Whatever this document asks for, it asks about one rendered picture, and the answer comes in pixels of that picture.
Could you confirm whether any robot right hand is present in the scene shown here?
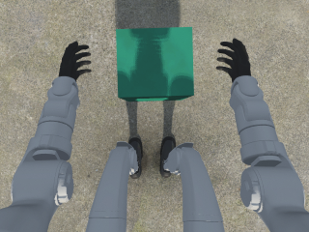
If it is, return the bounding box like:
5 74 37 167
216 38 251 83

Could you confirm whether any right robot forearm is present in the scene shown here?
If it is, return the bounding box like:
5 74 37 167
229 75 305 206

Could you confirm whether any right robot upper arm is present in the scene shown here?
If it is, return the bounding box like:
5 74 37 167
239 166 309 232

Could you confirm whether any right robot shin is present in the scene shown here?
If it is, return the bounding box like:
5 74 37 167
163 142 200 174

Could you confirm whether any carton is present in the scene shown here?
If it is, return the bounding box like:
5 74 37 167
116 27 194 102

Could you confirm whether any left robot upper arm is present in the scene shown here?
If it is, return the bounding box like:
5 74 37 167
0 159 74 232

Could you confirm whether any left robot shin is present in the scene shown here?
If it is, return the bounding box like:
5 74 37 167
109 141 139 174

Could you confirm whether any left robot forearm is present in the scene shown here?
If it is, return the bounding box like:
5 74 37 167
11 76 80 202

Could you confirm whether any robot shin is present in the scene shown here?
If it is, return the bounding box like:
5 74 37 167
109 141 139 174
163 142 200 174

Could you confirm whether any robot left hand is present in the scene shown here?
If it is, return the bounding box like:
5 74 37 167
58 41 92 81

